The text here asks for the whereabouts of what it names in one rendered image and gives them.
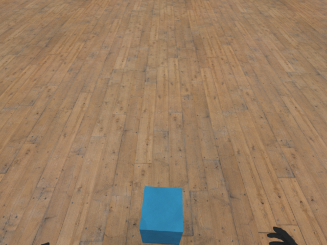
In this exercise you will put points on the carton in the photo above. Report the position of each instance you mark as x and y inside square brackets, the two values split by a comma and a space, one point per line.
[162, 215]

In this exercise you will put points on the right robot hand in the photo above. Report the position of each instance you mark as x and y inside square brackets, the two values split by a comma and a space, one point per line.
[283, 235]

